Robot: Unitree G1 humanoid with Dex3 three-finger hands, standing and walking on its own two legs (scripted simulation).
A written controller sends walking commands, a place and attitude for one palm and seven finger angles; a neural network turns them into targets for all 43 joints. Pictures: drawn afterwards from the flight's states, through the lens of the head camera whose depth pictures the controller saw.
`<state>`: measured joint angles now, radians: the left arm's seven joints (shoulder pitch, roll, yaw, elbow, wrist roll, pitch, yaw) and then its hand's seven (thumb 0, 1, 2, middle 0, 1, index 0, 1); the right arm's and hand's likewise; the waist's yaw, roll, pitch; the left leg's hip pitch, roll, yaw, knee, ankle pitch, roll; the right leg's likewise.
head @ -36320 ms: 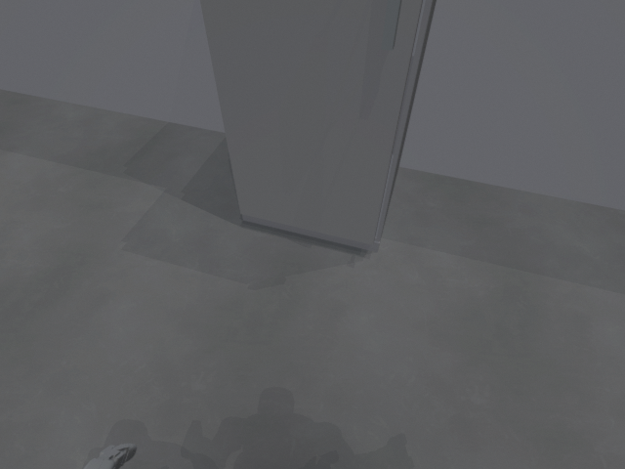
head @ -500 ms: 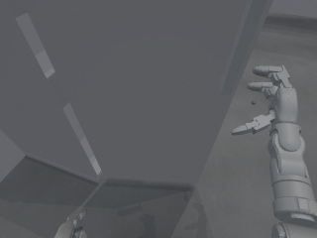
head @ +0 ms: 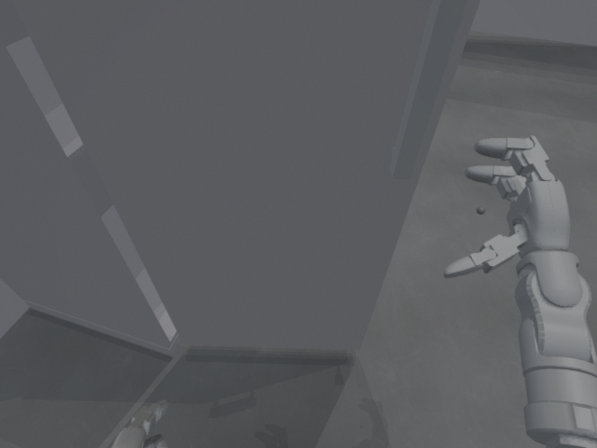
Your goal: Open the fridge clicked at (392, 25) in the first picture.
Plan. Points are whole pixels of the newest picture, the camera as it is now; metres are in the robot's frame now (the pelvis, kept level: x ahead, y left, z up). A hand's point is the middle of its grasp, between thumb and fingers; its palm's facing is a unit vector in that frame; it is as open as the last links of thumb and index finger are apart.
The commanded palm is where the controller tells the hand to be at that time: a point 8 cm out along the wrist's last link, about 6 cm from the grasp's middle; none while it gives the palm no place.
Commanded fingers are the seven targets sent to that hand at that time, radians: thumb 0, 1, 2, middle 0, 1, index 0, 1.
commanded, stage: slip the hand off the handle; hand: right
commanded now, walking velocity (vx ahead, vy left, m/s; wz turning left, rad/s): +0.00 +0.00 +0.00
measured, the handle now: (427, 54) +0.52 -0.13 +0.29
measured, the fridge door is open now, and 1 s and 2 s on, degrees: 74 74 74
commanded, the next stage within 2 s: draw the hand back to the body in 0.52 s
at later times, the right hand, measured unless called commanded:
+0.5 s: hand (499, 274) +0.27 -0.19 +0.17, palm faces +0.10 +0.98 -0.20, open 14.7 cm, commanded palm +0.24 -0.23 +0.18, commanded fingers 0.00 0.55 -0.20 0.25 1.15 0.25 1.15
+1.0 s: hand (530, 284) +0.25 -0.20 +0.19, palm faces +0.13 +0.99 -0.01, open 14.7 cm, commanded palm +0.21 -0.25 +0.19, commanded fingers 0.00 0.55 -0.20 0.25 1.15 0.25 1.15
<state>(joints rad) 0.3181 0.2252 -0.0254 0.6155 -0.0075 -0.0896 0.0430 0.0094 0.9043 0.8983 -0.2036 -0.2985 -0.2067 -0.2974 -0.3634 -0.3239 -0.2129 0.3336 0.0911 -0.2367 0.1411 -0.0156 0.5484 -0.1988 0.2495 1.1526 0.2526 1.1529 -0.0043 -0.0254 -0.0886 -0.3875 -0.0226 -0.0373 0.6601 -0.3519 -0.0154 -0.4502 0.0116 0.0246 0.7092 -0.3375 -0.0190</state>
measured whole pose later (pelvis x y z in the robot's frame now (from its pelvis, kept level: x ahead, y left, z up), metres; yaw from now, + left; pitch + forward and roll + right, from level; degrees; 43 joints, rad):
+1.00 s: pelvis +0.00 +0.02 +0.01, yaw -2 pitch -1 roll +0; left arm 0.21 0.25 -0.07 0.61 -0.05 -0.21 0.10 0.01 0.90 0.90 -0.20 -0.30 -0.21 -0.30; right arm 0.05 -0.29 -0.28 -0.21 0.32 0.28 0.19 -0.02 0.55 -0.20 0.25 1.15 0.25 1.15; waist -0.08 -0.05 -0.10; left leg -0.21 -0.02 -0.01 0.57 -0.33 0.00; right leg -0.27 0.02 0.05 0.59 -0.30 0.00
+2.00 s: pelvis +0.01 +0.01 +0.02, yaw -2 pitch -4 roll +0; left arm 0.19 0.22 -0.03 0.65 0.02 -0.13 0.10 0.01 0.90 0.90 -0.20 -0.30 -0.21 -0.30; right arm 0.42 -0.34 -0.35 -0.36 0.08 -0.04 -0.10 0.01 -0.81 -0.86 0.21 0.35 0.21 0.35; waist -0.10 -0.04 0.00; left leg -0.06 0.00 -0.02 0.41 -0.27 -0.01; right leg -0.13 0.03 0.05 0.45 -0.24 -0.02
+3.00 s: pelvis -0.08 -0.01 +0.01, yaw -4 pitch -1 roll +3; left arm 0.22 0.22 -0.01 0.55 0.00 -0.04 0.09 0.01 0.90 0.90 -0.20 -0.30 -0.21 -0.30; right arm 0.48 -0.38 -0.39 -0.42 0.02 -0.19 -0.13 0.01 -0.89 -0.90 0.21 0.30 0.21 0.30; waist -0.02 -0.03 0.01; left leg -0.30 -0.02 -0.01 0.46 -0.21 -0.03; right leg -0.41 0.02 0.06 0.55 -0.20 -0.04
